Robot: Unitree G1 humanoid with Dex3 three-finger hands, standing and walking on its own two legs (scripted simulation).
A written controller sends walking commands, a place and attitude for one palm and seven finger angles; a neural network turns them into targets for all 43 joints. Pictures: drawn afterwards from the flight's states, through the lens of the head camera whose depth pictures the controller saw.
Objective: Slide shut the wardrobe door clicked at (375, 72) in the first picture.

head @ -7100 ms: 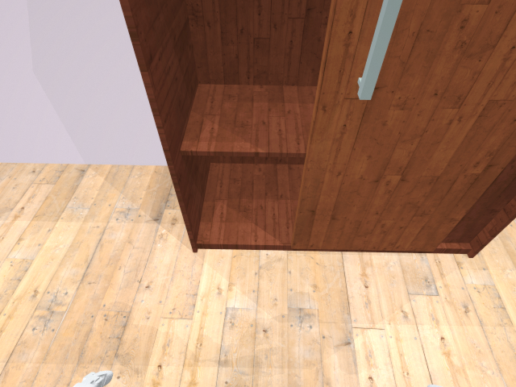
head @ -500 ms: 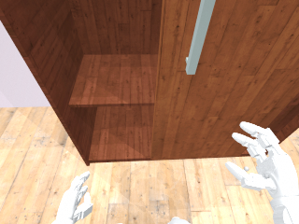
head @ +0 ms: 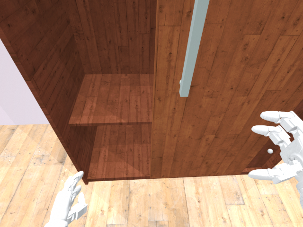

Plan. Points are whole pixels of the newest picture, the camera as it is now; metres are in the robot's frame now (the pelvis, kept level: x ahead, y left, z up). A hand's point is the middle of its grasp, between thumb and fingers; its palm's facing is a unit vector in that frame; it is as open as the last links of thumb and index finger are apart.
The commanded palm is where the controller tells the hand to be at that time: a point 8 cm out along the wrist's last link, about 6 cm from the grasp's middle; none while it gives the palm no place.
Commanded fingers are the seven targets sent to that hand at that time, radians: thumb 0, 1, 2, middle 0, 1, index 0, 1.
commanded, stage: raise the hand with hooked fingers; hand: right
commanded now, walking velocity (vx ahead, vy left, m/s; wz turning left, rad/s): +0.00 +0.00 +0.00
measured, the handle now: (190, 48) +0.54 -0.11 +0.23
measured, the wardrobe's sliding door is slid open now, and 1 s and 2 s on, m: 0.42 0.42 0.42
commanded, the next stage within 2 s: move the hooked fingers beside the handle in 0.90 s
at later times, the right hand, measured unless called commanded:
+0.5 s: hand out of the picture +0.27 -0.28 +0.25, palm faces +0.06 +0.99 -0.11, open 14.0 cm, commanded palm +0.23 -0.31 +0.24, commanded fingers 0.00 0.50 -0.30 0.30 1.20 0.30 1.20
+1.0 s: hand (293, 122) +0.26 -0.25 +0.23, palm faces +0.03 +0.99 -0.10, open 14.0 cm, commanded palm +0.23 -0.30 +0.24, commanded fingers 0.00 0.50 -0.30 0.30 1.20 0.30 1.20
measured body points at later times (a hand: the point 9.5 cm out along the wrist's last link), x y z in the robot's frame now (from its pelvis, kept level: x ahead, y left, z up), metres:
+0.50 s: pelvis -0.01 +0.01 +0.01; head -0.04 +0.03 +0.46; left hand +0.20 +0.23 -0.06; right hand +0.26 -0.33 +0.25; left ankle -0.02 +0.11 -0.73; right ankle +0.01 -0.11 -0.73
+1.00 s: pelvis -0.02 +0.01 +0.01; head -0.05 +0.04 +0.46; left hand +0.19 +0.24 -0.06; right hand +0.25 -0.31 +0.24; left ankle -0.02 +0.11 -0.73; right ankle +0.01 -0.11 -0.73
